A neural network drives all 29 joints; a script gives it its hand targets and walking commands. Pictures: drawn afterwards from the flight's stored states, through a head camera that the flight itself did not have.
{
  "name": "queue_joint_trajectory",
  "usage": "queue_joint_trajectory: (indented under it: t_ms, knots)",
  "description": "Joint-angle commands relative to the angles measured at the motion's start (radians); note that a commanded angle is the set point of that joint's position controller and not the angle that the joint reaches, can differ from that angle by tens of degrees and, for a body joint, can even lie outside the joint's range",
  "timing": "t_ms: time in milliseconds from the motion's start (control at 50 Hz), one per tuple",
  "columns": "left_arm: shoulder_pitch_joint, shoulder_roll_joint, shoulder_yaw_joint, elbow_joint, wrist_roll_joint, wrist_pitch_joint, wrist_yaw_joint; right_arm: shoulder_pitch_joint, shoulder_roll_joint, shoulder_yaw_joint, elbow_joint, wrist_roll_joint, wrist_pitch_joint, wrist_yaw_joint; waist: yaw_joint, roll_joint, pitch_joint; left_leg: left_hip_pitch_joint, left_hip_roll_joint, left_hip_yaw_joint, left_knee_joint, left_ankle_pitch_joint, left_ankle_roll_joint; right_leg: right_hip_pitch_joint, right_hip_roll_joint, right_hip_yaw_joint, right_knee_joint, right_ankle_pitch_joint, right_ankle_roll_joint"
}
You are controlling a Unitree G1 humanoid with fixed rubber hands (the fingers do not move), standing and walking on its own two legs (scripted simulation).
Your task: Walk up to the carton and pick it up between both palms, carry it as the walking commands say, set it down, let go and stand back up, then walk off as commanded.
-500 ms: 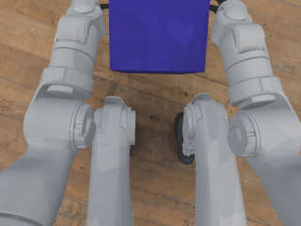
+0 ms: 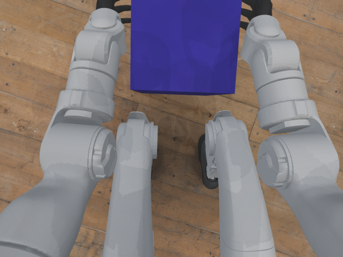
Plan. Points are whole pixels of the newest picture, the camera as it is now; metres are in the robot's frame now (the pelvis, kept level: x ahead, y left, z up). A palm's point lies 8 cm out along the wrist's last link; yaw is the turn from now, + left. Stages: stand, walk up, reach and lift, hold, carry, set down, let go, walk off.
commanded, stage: reach and lift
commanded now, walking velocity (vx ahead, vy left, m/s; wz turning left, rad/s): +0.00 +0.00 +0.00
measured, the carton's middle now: (179, 43) +0.52 -0.01 -0.16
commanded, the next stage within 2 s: none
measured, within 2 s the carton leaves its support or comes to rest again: neither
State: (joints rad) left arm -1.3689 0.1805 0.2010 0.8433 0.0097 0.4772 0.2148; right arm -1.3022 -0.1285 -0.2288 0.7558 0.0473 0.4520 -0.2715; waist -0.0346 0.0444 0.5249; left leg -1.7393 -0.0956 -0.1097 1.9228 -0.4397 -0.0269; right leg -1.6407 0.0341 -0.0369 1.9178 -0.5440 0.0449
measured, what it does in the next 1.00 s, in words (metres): rises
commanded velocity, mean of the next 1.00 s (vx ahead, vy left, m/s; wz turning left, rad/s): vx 0.00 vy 0.00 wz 0.00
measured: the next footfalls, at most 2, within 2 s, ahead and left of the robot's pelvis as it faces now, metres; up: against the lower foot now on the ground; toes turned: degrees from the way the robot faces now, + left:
none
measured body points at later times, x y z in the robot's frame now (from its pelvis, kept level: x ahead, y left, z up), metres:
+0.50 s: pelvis -0.01 +0.00 +0.05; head +0.27 +0.01 +0.40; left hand +0.53 +0.13 -0.01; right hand +0.52 -0.14 +0.00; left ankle +0.18 +0.11 -0.43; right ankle +0.15 -0.14 -0.43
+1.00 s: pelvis +0.00 +0.00 +0.11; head +0.25 +0.01 +0.48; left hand +0.52 +0.12 +0.07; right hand +0.50 -0.15 +0.07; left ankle +0.18 +0.11 -0.43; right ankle +0.15 -0.14 -0.43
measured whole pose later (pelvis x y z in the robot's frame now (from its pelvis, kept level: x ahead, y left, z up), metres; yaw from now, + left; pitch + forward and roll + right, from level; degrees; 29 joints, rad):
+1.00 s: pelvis +0.00 +0.00 +0.11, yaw +2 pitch +6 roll -5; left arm -1.19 0.10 0.22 0.79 0.06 0.49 0.22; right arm -1.14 -0.07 -0.24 0.71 0.00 0.50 -0.29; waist -0.07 0.05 0.52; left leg -1.25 -0.09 -0.13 1.55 -0.40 -0.02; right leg -1.16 0.03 -0.04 1.53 -0.48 0.03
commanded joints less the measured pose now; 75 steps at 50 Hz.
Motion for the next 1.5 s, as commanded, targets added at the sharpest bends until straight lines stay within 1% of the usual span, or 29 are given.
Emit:
queue_joint_trajectory:
  t_ms: [0, 80, 100, 180, 200, 220, 240, 280, 440, 460, 540, 560, 580, 620, 720, 760, 780, 840, 860, 880, 920, 1040, 1080, 1160, 1280, 1300, 1360, 1440, 1480]
  knots:
    - [-0.842, -1.382, -0.465, -0.401, -0.208, -0.077, -0.345, -0.866, 1.246, 0.396, -0.385, 0.123, -0.052, 0.409, -0.13, 0.088, -2.458, 0.901, -0.077, 0.123, -0.262, 0.133, -0.004, 0.503, 0.159, -0.041, -0.28, 0.206, -0.047]
    - [-0.86, -1.37, -0.474, -0.439, -0.218, -0.077, -0.346, -0.879, 1.262, 0.425, -0.402, 0.147, -0.047, 0.406, -0.112, 0.076, -2.514, 0.947, -0.078, 0.124, -0.295, 0.119, 0.003, 0.571, 0.159, -0.035, -0.314, 0.202, -0.044]
    - [-0.826, -1.359, -0.428, -0.372, -0.196, -0.077, -0.349, -0.861, 1.27, 0.414, -0.38, 0.127, -0.045, 0.406, -0.094, 0.051, -2.435, 0.888, -0.078, 0.133, -0.293, 0.092, 0.01, 0.559, 0.158, -0.022, -0.327, 0.163, -0.044]
    - [-0.856, -1.372, -0.461, -0.421, -0.201, -0.077, -0.347, -0.864, 1.272, 0.413, -0.39, 0.141, -0.047, 0.41, -0.096, 0.086, -2.467, 0.958, -0.078, 0.13, -0.325, 0.106, 0.006, 0.583, 0.158, -0.021, -0.347, 0.181, -0.045]
    - [-0.829, -1.376, -0.46, -0.395, -0.197, -0.069, -0.351, -0.828, 1.268, 0.399, -0.381, 0.123, -0.045, 0.41, -0.124, 0.085, -2.462, 0.971, -0.078, 0.127, -0.332, 0.1, 0.003, 0.593, 0.158, -0.022, -0.366, 0.18, -0.048]
    - [-0.806, -1.367, -0.441, -0.371, -0.187, -0.069, -0.357, -0.841, 1.283, 0.41, -0.376, 0.122, -0.04, 0.413, -0.1, 0.056, -2.447, 0.938, -0.076, 0.131, -0.338, 0.084, 0.011, 0.602, 0.156, -0.024, -0.372, 0.153, -0.041]
    - [-0.8, -1.371, -0.434, -0.348, -0.183, -0.067, -0.358, -0.847, 1.276, 0.399, -0.374, 0.114, -0.041, 0.411, -0.114, 0.045, -2.43, 0.937, -0.076, 0.127, -0.345, 0.058, 0.015, 0.594, 0.156, -0.021, -0.382, 0.136, -0.042]
    - [-0.8, -1.365, -0.426, -0.358, -0.173, -0.071, -0.359, -0.852, 1.284, 0.401, -0.377, 0.121, -0.042, 0.415, -0.088, 0.063, -2.421, 0.951, -0.073, 0.131, -0.367, 0.058, 0.016, 0.607, 0.151, -0.014, -0.395, 0.135, -0.04]
    - [-0.804, -1.399, -0.468, -0.402, -0.194, -0.061, -0.355, -0.846, 1.267, 0.416, -0.433, 0.122, -0.044, 0.42, -0.121, 0.068, -2.511, 1.093, -0.075, 0.097, -0.412, 0.096, 0.011, 0.673, 0.149, -0.011, -0.436, 0.179, -0.048]
    - [-0.781, -1.4, -0.486, -0.4, -0.2, -0.057, -0.354, -0.836, 1.236, 0.42, -0.444, 0.112, -0.046, 0.416, -0.145, 0.077, -2.533, 1.1, -0.074, 0.092, -0.408, 0.108, 0.004, 0.674, 0.152, -0.017, -0.446, 0.188, -0.053]
    - [-0.844, -1.368, -0.498, -0.425, -0.196, -0.062, -0.352, -0.8, 1.249, 0.38, -0.356, 0.109, -0.035, 0.418, -0.159, 0.114, -2.417, 1.133, -0.059, 0.072, -0.471, 0.033, 0.004, 0.647, 0.143, -0.006, -0.485, 0.133, -0.054]
    - [-0.814, -1.396, -0.495, -0.412, -0.203, -0.058, -0.349, -0.832, 1.243, 0.405, -0.421, 0.114, -0.043, 0.419, -0.144, 0.089, -2.459, 1.164, -0.063, 0.058, -0.48, 0.056, 0.007, 0.677, 0.144, -0.006, -0.489, 0.153, -0.055]
    - [-0.8, -1.398, -0.479, -0.398, -0.186, -0.06, -0.347, -0.78, 1.255, 0.371, -0.349, 0.091, -0.035, 0.424, -0.165, 0.082, -2.403, 1.162, -0.061, 0.054, -0.481, 0.028, 0.005, 0.636, 0.147, -0.014, -0.495, 0.127, -0.056]
    - [-0.703, -1.443, -0.474, -0.325, -0.176, -0.054, -0.352, -0.791, 1.238, 0.379, -0.397, 0.084, -0.046, 0.424, -0.167, 0.092, -2.412, 1.163, -0.064, 0.061, -0.491, 0.043, 0.004, 0.666, 0.146, -0.013, -0.515, 0.136, -0.059]
    - [-0.67, -1.42, -0.466, -0.357, -0.166, -0.058, -0.349, -0.787, 1.258, 0.433, -0.45, 0.101, -0.045, 0.435, -0.127, 0.07, -2.456, 1.231, -0.064, 0.054, -0.526, 0.093, 0.009, 0.728, 0.148, -0.007, -0.546, 0.169, -0.055]
    - [-0.676, -1.419, -0.498, -0.402, -0.18, -0.055, -0.348, -0.79, 1.249, 0.449, -0.468, 0.119, -0.04, 0.434, -0.129, 0.084, -2.504, 1.273, -0.066, 0.048, -0.543, 0.125, 0.009, 0.778, 0.148, -0.005, -0.563, 0.205, -0.05]
    - [-0.673, -1.434, -0.506, -0.401, -0.186, -0.054, -0.347, -0.772, 1.234, 0.436, -0.463, 0.102, -0.042, 0.434, -0.159, 0.079, -2.498, 1.291, -0.064, 0.033, -0.54, 0.133, 0.003, 0.75, 0.146, -0.006, -0.556, 0.213, -0.057]
    - [-0.624, -1.422, -0.485, -0.364, -0.171, -0.059, -0.349, -0.72, 1.255, 0.436, -0.431, 0.091, -0.037, 0.436, -0.146, 0.061, -2.406, 1.264, -0.062, 0.035, -0.568, 0.131, 0.007, 0.776, 0.142, 0.007, -0.595, 0.205, -0.05]
    - [-0.672, -1.403, -0.498, -0.421, -0.17, -0.067, -0.35, -0.725, 1.276, 0.456, -0.434, 0.105, -0.036, 0.438, -0.127, 0.058, -2.427, 1.278, -0.059, 0.046, -0.574, 0.131, 0.011, 0.821, 0.139, 0.018, -0.606, 0.202, -0.047]
    - [-0.645, -1.407, -0.495, -0.403, -0.166, -0.069, -0.352, -0.68, 1.277, 0.443, -0.4, 0.084, -0.034, 0.439, -0.147, 0.05, -2.398, 1.271, -0.057, 0.036, -0.586, 0.116, 0.011, 0.812, 0.138, 0.016, -0.618, 0.191, -0.05]
    - [-0.646, -1.407, -0.513, -0.423, -0.17, -0.069, -0.351, -0.686, 1.271, 0.457, -0.42, 0.093, -0.039, 0.434, -0.131, 0.075, -2.423, 1.3, -0.061, 0.045, -0.606, 0.145, 0.008, 0.855, 0.139, 0.024, -0.637, 0.218, -0.053]
    - [-0.592, -1.402, -0.527, -0.413, -0.175, -0.072, -0.355, -0.674, 1.288, 0.504, -0.476, 0.095, -0.039, 0.426, -0.135, 0.03, -2.425, 1.318, -0.061, 0.036, -0.654, 0.167, 0.021, 0.96, 0.138, 0.033, -0.69, 0.247, -0.044]
    - [-0.608, -1.386, -0.514, -0.386, -0.178, -0.075, -0.36, -0.645, 1.284, 0.475, -0.397, 0.082, -0.033, 0.424, -0.141, 0.036, -2.339, 1.294, -0.056, 0.041, -0.68, 0.133, 0.018, 0.939, 0.129, 0.04, -0.722, 0.208, -0.039]
    - [-0.571, -1.401, -0.497, -0.36, -0.162, -0.084, -0.369, -0.671, 1.317, 0.494, -0.437, 0.093, -0.043, 0.43, -0.101, 0.027, -2.313, 1.31, -0.056, 0.041, -0.721, 0.13, 0.029, 1.001, 0.118, 0.052, -0.759, 0.209, -0.035]
    - [-0.596, -1.392, -0.513, -0.396, -0.161, -0.079, -0.378, -0.603, 1.316, 0.447, -0.376, 0.055, -0.032, 0.438, -0.147, 0.043, -2.309, 1.398, -0.048, 0.024, -0.78, 0.078, 0.02, 1.002, 0.119, 0.047, -0.805, 0.171, -0.042]
    - [-0.581, -1.418, -0.517, -0.388, -0.16, -0.078, -0.376, -0.619, 1.318, 0.458, -0.397, 0.069, -0.034, 0.444, -0.131, 0.062, -2.295, 1.417, -0.045, 0.021, -0.789, 0.08, 0.02, 0.994, 0.115, 0.045, -0.814, 0.179, -0.046]
    - [-0.569, -1.403, -0.512, -0.362, -0.169, -0.077, -0.39, -0.612, 1.306, 0.443, -0.379, 0.055, -0.031, 0.444, -0.147, 0.038, -2.263, 1.392, -0.041, 0.025, -0.822, 0.071, 0.019, 1.024, 0.113, 0.049, -0.856, 0.162, -0.043]
    - [-0.614, -1.418, -0.55, -0.435, -0.174, -0.074, -0.384, -0.599, 1.318, 0.443, -0.389, 0.064, -0.024, 0.454, -0.155, 0.076, -2.304, 1.519, -0.035, 0.005, -0.874, 0.068, 0.01, 1.063, 0.116, 0.037, -0.882, 0.187, -0.046]
    - [-0.634, -1.427, -0.562, -0.463, -0.2, -0.075, -0.385, -0.618, 1.322, 0.475, -0.42, 0.077, -0.022, 0.456, -0.152, 0.055, -2.342, 1.53, -0.033, -0.006, -0.89, 0.071, 0.01, 1.092, 0.115, 0.041, -0.893, 0.192, -0.046]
